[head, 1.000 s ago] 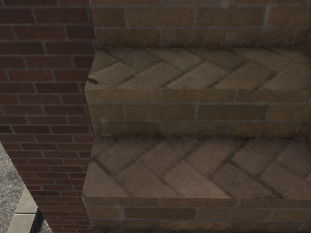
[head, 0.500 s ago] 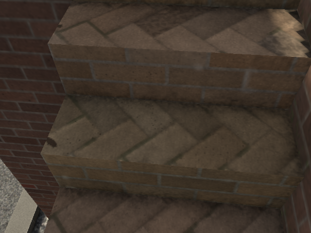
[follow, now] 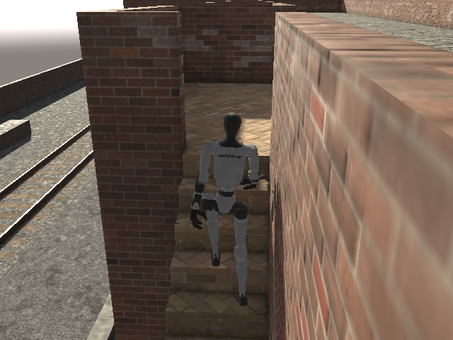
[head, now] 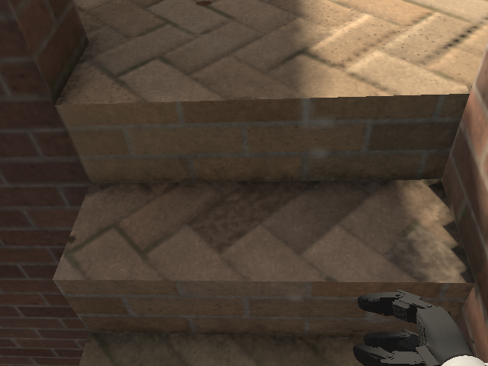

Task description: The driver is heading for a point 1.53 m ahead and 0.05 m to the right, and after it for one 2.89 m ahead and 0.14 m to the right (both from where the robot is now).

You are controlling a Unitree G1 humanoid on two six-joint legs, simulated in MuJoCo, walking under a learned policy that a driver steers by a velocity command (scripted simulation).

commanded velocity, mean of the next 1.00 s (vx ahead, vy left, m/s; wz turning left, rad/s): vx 0.50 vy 0.00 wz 0.00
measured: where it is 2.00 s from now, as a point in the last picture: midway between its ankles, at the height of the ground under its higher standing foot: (213, 58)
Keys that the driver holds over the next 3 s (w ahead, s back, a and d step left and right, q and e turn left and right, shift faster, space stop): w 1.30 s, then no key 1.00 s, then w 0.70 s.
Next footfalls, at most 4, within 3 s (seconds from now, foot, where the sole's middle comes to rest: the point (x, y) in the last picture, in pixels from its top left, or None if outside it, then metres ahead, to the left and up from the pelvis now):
0.42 right None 0.34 -0.14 -0.41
0.90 left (191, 237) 0.58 0.14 -0.21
1.42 right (278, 59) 0.84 -0.04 0.00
1.78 left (154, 37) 0.96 0.21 0.00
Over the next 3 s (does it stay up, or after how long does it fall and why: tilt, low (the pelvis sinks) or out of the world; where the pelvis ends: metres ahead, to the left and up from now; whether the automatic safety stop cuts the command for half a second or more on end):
stays up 1.09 0.04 0.76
